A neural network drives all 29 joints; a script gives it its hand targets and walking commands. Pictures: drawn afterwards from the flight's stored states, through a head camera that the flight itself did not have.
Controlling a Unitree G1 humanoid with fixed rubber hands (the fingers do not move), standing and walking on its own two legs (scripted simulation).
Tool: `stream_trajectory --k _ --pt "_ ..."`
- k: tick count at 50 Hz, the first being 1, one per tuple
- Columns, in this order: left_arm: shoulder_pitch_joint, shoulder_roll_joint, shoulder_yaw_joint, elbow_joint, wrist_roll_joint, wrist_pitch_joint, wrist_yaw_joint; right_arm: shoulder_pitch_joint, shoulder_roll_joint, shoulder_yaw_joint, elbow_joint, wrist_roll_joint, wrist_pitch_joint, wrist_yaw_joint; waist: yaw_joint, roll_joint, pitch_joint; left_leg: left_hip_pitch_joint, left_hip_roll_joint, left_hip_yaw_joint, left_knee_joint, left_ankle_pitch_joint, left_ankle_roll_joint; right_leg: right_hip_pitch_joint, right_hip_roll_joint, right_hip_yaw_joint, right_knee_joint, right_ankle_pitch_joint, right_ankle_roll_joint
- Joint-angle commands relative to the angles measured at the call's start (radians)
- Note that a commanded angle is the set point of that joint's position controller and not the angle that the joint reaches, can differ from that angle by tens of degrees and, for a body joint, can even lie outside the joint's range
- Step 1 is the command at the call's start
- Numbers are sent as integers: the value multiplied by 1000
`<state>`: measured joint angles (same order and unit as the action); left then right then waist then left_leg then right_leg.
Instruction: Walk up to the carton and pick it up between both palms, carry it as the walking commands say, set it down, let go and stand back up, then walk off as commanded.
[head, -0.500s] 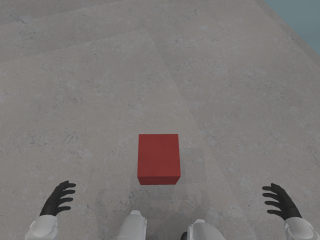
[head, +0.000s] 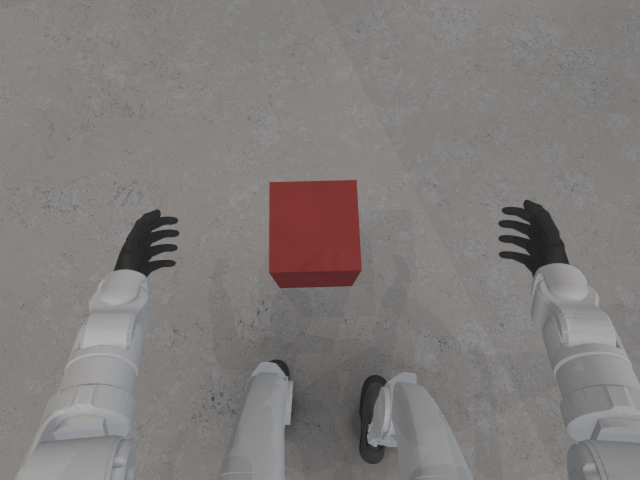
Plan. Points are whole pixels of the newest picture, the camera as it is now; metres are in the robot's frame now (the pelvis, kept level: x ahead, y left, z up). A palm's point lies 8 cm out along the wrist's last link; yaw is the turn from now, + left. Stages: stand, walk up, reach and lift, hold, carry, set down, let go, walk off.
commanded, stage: reach and lift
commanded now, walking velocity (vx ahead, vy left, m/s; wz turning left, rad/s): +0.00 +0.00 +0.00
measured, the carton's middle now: (314, 239) +0.53 +0.05 -0.57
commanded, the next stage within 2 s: none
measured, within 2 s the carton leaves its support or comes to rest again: neither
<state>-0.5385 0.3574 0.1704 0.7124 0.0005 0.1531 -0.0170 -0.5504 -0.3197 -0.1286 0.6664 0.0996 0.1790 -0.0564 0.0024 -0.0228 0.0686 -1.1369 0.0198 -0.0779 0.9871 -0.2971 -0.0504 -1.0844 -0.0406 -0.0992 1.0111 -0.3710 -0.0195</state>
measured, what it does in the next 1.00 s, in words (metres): lowers itself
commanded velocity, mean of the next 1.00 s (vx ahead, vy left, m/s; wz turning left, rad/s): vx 0.00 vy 0.00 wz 0.00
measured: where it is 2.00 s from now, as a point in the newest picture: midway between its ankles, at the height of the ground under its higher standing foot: (322, 426)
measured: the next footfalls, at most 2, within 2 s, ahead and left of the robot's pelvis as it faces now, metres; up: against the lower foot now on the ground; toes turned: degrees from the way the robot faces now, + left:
none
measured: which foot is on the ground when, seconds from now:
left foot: down 0.00-1.00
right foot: down 0.00-1.00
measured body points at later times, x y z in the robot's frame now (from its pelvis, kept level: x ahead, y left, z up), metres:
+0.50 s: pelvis +0.01 +0.01 -0.02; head +0.35 +0.03 +0.26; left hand +0.52 +0.24 -0.18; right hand +0.52 -0.18 -0.18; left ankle +0.08 +0.15 -0.66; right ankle +0.05 -0.11 -0.66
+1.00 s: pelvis -0.05 +0.02 -0.08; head +0.32 +0.05 +0.17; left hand +0.52 +0.22 -0.25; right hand +0.54 -0.16 -0.21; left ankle +0.08 +0.15 -0.66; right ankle +0.05 -0.11 -0.66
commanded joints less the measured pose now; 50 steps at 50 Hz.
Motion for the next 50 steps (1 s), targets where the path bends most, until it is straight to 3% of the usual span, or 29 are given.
stream_trajectory --k 1,6,11,12,13,16,17,18,19,21,23,25,27,29,31,32,33,35,36,37,38,40,41,42,44,45,46,47,50 --pt "-553 235 87 -78 -116 46 -4 -520 -134 7 -44 53 55 -18 83 48 -672 113 -66 163 -61 -46 29 315 68 127 -113 -8 77" --pt "-685 191 103 51 -95 94 21 -649 -137 -27 132 35 115 13 68 104 -651 99 -71 158 -66 -73 12 162 95 90 -91 -92 54" --pt "-799 125 114 87 -69 44 39 -723 -132 -70 221 16 61 26 44 139 -759 168 -72 142 -28 65 1 47 116 83 -50 27 44" --pt "-799 121 128 94 -61 32 42 -740 -128 -69 219 9 48 22 58 124 -799 182 -77 143 -18 121 3 58 122 82 -44 73 47" --pt "-822 112 124 78 -68 17 42 -760 -128 -80 202 1 31 17 43 130 -824 186 -79 145 -1 182 4 54 122 89 -40 131 44" --pt "-828 108 142 38 -64 -25 51 -816 -123 -98 109 7 -17 -2 59 115 -1035 249 -90 140 37 420 6 164 129 103 -9 401 43" --pt "-837 111 134 6 -71 -33 51 -828 -123 -112 60 14 -27 -11 48 122 -1117 285 -90 128 43 492 10 205 127 109 -1 499 42" --pt "-836 118 138 -38 -74 -40 52 -843 -128 -104 11 25 -34 -14 67 125 -1212 324 -94 128 48 575 9 263 123 120 13 594 39" --pt "-874 142 145 -83 -74 -41 55 -887 -140 -115 -55 32 -35 -18 65 119 -1312 362 -95 120 54 638 11 298 121 120 27 666 41" --pt "-913 153 131 -168 -95 -36 62 -915 -142 -108 -137 62 -32 -26 85 127 -1485 505 -88 98 76 763 25 296 121 126 38 712 39" --pt "-956 157 125 -182 -113 -15 63 -988 -158 -103 -187 72 -23 -35 92 104 -1526 510 -92 99 87 779 31 340 122 123 41 727 41" --pt "-1012 171 128 -240 -123 4 65 -1067 -180 -129 -246 66 -13 -41 69 86 -1647 469 -94 97 97 772 30 457 120 137 66 799 28" --pt "-1060 194 137 -269 -114 27 77 -1145 -196 -147 -288 65 3 -48 87 81 -1728 413 -103 115 84 753 36 561 112 138 90 839 31" --pt "-1101 217 156 -269 -108 55 84 -1173 -209 -159 -251 53 37 -54 92 67 -1809 364 -111 126 88 722 34 658 110 152 116 874 26" --pt "-1081 210 146 -252 -104 84 94 -1162 -207 -166 -213 33 67 -60 76 45 -1902 269 -127 142 87 683 34 802 99 162 157 939 15" --pt "-1087 239 164 -251 -84 91 104 -1166 -217 -177 -200 24 76 -63 91 35 -1917 214 -135 150 83 653 35 854 97 167 173 946 16" --pt "-1100 230 147 -248 -94 104 105 -1159 -229 -181 -192 8 88 -67 56 23 -1974 229 -135 140 94 629 38 884 89 172 180 942 13" --pt "-1146 252 143 -314 -86 114 123 -1156 -253 -195 -224 6 101 -81 55 13 -2092 221 -140 148 112 630 40 967 84 178 215 978 9" --pt "-1184 271 131 -382 -102 124 134 -1190 -276 -202 -290 5 112 -90 39 7 -2200 275 -145 138 117 627 43 1013 80 177 225 967 5" --pt "-1231 278 127 -423 -110 121 141 -1213 -253 -191 -325 30 106 -95 54 17 -2210 236 -146 147 136 680 47 1027 72 196 251 1046 3" --pt "-1277 266 102 -482 -142 112 149 -1299 -245 -183 -364 30 99 -92 53 -3 -2188 177 -140 146 142 690 49 1005 71 192 268 1035 -3" --pt "-1280 229 99 -416 -158 112 149 -1339 -241 -166 -295 24 84 -86 54 7 -2019 152 -126 141 167 647 46 868 72 184 263 939 0" --pt "-1273 188 72 -272 -147 117 145 -1323 -246 -176 -161 1 74 -74 27 29 -1844 218 -109 117 179 580 43 646 88 136 244 759 11" --pt "-1264 158 69 -97 -121 120 136 -1276 -254 -179 -2 -9 69 -57 12 89 -1635 361 -92 84 202 499 25 288 112 89 211 502 27" --pt "-1223 100 84 188 -78 119 120 -1217 -241 -184 235 -24 67 -19 9 137 -1170 259 -69 74 215 196 16 -125 112 55 201 107 12" --pt "-1228 67 83 228 -53 112 112 -1217 -215 -193 287 -35 67 7 2 134 -1024 181 -65 68 209 59 15 -225 111 40 213 -3 13" --pt "-1251 53 95 228 -32 103 101 -1229 -199 -210 303 -48 71 25 8 150 -933 127 -64 70 218 -37 13 -303 114 34 231 -82 11" --pt "-1284 70 117 207 -8 87 100 -1252 -218 -236 302 -79 66 34 -2 147 -917 90 -67 73 260 -44 6 -330 124 30 265 -66 9" --pt "-1424 151 153 120 25 26 120 -1333 -208 -219 274 -78 32 24 49 143 -986 44 -76 111 385 7 -9 -382 136 33 357 -54 18"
